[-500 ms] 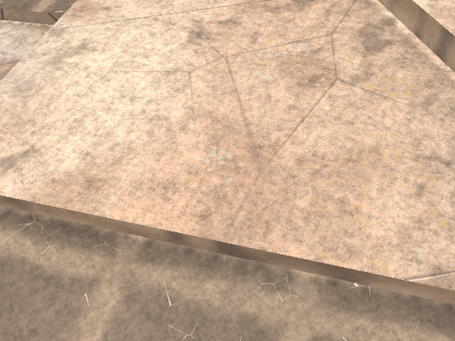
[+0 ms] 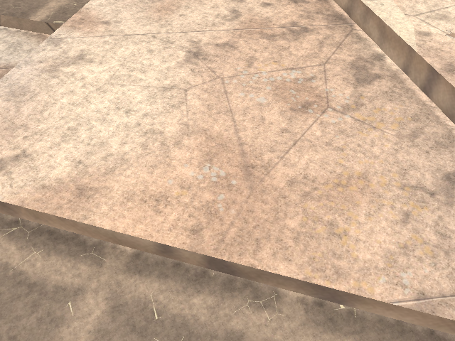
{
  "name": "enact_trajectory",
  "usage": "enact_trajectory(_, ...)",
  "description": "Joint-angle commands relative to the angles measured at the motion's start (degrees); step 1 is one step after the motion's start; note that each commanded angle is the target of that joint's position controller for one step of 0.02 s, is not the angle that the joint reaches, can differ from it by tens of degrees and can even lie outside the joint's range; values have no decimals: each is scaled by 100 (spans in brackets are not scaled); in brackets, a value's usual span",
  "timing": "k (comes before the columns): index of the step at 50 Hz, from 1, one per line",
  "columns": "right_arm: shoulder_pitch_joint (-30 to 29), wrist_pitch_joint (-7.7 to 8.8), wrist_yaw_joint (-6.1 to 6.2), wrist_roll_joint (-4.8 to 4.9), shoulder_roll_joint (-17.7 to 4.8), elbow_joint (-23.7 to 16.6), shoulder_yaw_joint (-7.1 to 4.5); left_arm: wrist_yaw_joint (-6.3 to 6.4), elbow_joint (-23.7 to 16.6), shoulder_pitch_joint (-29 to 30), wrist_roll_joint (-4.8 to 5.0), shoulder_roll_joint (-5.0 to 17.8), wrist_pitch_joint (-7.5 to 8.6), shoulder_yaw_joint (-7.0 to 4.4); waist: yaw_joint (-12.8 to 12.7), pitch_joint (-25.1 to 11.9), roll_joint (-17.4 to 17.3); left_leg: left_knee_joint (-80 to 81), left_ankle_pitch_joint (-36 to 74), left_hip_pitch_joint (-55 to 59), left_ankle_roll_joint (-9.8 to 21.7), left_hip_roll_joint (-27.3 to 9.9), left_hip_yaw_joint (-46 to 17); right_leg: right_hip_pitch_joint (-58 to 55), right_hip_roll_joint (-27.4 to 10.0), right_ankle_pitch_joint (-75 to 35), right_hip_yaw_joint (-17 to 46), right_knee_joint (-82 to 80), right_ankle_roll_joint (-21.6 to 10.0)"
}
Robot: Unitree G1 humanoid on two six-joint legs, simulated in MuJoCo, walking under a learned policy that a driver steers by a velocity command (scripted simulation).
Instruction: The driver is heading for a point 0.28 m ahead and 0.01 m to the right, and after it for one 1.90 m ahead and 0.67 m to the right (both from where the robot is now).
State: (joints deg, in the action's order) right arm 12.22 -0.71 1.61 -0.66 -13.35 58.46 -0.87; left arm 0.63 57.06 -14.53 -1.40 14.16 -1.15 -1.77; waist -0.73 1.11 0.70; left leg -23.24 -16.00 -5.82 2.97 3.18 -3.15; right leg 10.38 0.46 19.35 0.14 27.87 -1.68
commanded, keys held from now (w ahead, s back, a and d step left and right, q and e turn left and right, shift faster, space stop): w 0.18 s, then e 0.76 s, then w+e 0.02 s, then w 0.04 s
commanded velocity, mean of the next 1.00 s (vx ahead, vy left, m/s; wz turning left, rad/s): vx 0.13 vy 0.00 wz -0.35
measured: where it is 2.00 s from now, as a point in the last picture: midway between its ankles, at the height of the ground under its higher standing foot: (322, 339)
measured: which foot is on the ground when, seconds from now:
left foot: down 0.00-0.20, up 0.22-0.66, down 0.68-1.00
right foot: up 0.00-0.18, down 0.20-0.68, up 0.70-1.00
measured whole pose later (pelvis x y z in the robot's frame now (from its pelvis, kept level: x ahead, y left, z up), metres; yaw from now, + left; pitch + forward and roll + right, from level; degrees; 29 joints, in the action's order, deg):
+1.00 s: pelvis +0.19 -0.03 +0.00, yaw -25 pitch +0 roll +0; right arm 11.3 0.3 2.3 -1.6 -14.7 48.1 -1.7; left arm -2.2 48.7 -9.8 -1.5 17.1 -5.0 -4.4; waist 0.3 4.3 1.4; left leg -22.8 -8.8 -13.8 3.7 -1.1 8.9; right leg 25.3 0.2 24.0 0.5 55.6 1.2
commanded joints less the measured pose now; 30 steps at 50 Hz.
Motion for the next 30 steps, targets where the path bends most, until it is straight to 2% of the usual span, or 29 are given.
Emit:
enact_trajectory(1,487,3,-13,-31,-1134,-23,-300,-61,-418,454,-80,351,99,-59,330,967,-994,1789,-3306,-626,1074,-1787,-2388,1386,-6,650,-245,1165,-150)
enact_trajectory(3,467,103,-38,-79,-1025,-30,-305,-106,-504,509,-39,475,206,-101,267,895,-813,1862,-2554,-259,1204,-1944,-2448,1862,-232,755,-27,1693,-198)
enact_trajectory(5,357,208,-56,-43,-1021,-41,-328,-174,-532,451,-8,481,322,-117,148,714,-744,1711,-1825,-113,1094,-1749,-1951,1658,-294,610,-69,1323,-220)
enact_trajectory(7,177,266,-84,-2,-994,-62,-343,-186,-455,169,27,395,383,-123,-57,555,-731,1473,-1338,-570,905,-1435,-1371,660,-149,163,-302,561,-245)
enact_trajectory(8,26,265,-97,31,-1004,-91,-355,-172,-296,-275,39,308,396,-123,-292,488,-624,1179,-1340,-1086,808,-1253,-1079,-220,3,-308,-529,-31,-254)
enact_trajectory(9,-14,270,-107,10,-938,-122,-347,-133,-60,-831,35,358,404,-167,-482,392,-347,664,-1377,-1664,718,-1018,-881,-1127,207,-335,-594,-340,-222)
enact_trajectory(10,-44,315,-107,-60,-667,-172,-265,-67,92,-1327,-18,535,448,-215,-645,278,302,-433,-987,-2140,521,-646,-326,-1755,-322,175,251,-858,-255)
enact_trajectory(11,-37,363,-138,-44,-170,-375,-119,-21,149,-1901,-32,1135,479,-325,-709,-41,1682,-2208,-1285,-2913,201,45,533,-2117,-1826,1548,2767,-1971,-691)
enact_trajectory(12,-6,351,-147,-161,-618,-374,-230,-49,266,-1785,33,1145,419,-311,-428,400,1250,-3077,-1664,-3177,188,12,328,-1423,-2250,1197,3703,-2162,-1141)
enact_trajectory(13,25,352,-170,-170,-628,-317,-233,-79,80,-1179,53,886,429,-235,-73,766,530,-3486,-1177,-3154,186,-331,157,-993,-2075,355,3233,-1950,-1223)
enact_trajectory(14,69,380,-198,-126,-494,-238,-190,-98,-57,-797,57,695,477,-181,72,744,239,-3532,-754,-2986,121,-480,147,-813,-1772,-849,2589,-1774,-1142)
enact_trajectory(15,107,403,-200,-99,-442,-206,-177,-85,-138,-628,58,666,511,-168,158,577,224,-3441,-475,-2793,34,-552,201,-831,-1513,-2056,2037,-1659,-1027)
enact_trajectory(17,60,362,-186,-124,-503,-246,-187,-52,-111,-689,56,594,560,-135,195,224,360,-3424,-180,-2529,-156,-470,360,-927,-1195,-4444,1343,-1290,-1001)
enact_trajectory(19,-65,283,-146,-63,-481,-358,-184,-22,-57,-911,80,597,541,-134,183,-40,412,-3350,-46,-2564,-293,-355,412,-1069,-1098,-5564,1108,-993,-1043)
enact_trajectory(21,-346,203,-101,-13,-455,-500,-164,22,-42,-1085,81,597,467,-138,92,-86,467,-3132,53,-2750,-379,-295,429,-1124,-1069,-5704,1135,-852,-1070)
enact_trajectory(26,-1019,106,-48,30,-439,-859,-117,94,-127,-1188,42,594,296,-179,-116,-67,566,-2422,393,-2710,-375,-186,407,-957,-1009,-5478,1381,-550,-1000)
enact_trajectory(30,-1048,134,6,71,-556,-1017,-132,119,-275,-935,14,716,183,-276,-117,-9,608,-1813,314,-2274,-275,-124,227,-821,-981,-5211,1778,-244,-885)
Keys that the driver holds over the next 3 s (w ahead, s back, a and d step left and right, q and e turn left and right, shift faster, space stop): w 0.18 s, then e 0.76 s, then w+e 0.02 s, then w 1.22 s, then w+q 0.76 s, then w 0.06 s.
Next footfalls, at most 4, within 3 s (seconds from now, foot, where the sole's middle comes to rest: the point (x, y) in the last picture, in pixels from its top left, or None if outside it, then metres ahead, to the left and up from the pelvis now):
0.20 right None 0.09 -0.12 -0.78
0.68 left None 0.30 0.02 -0.78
1.16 right None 0.17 -0.15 -0.78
1.60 left None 0.55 -0.14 -0.78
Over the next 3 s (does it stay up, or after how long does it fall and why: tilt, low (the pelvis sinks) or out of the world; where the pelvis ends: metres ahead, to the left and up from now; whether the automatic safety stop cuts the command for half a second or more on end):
stays up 1.07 -0.49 0.08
